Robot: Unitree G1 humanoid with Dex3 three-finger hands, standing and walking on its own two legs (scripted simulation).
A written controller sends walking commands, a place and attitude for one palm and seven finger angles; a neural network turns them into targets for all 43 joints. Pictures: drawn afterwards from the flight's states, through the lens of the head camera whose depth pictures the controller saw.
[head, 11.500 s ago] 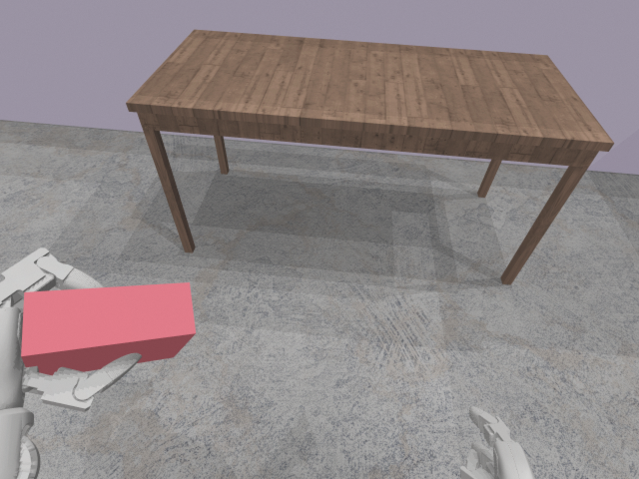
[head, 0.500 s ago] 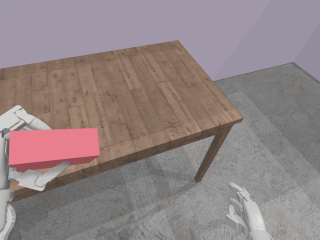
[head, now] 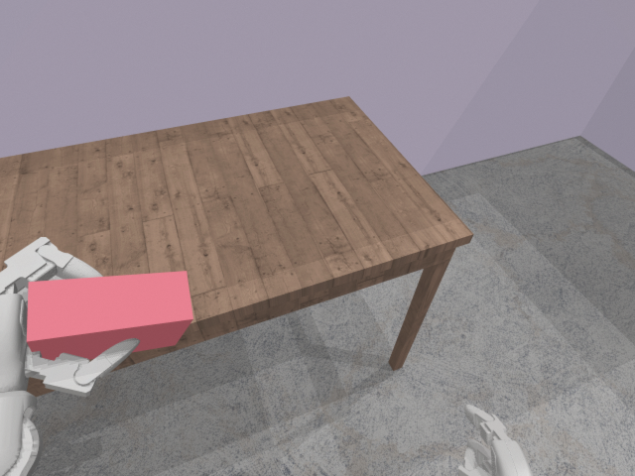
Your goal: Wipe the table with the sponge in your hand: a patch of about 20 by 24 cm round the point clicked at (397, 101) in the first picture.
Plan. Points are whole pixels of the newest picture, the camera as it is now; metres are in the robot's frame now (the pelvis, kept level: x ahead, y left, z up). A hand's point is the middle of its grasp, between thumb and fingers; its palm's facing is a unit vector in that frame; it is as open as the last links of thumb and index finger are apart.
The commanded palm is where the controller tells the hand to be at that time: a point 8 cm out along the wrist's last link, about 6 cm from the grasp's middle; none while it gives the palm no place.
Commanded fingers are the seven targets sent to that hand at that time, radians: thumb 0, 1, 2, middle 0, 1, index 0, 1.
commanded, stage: come to a stop and stand still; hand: left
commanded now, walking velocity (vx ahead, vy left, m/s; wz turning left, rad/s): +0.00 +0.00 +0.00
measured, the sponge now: (137, 315) +0.24 +0.21 +0.13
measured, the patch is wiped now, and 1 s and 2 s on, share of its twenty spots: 0.00 0.00 0.00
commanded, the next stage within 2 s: look again from close up in 0.20 s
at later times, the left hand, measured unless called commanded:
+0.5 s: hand (51, 251) +0.26 +0.29 +0.19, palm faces +0.49 -0.77 -0.41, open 9.4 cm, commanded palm +0.18 +0.28 +0.17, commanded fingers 0.00 0.10 1.30 -1.20 -1.60 -1.20 -1.60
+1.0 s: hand (48, 260) +0.26 +0.29 +0.18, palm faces +0.43 -0.74 -0.51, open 9.4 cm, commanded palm +0.18 +0.30 +0.17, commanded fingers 0.00 0.10 1.30 -1.20 -1.60 -1.20 -1.60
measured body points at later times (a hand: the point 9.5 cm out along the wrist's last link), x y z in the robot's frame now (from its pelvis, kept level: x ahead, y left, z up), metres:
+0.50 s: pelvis +0.02 +0.00 +0.00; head +0.06 +0.02 +0.44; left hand +0.23 +0.32 +0.21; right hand +0.19 -0.21 -0.08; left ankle +0.00 +0.09 -0.74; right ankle +0.05 -0.10 -0.74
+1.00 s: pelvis +0.03 +0.01 -0.01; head +0.07 +0.03 +0.44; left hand +0.23 +0.33 +0.21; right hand +0.24 -0.18 -0.08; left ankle +0.00 +0.09 -0.74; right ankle +0.05 -0.10 -0.74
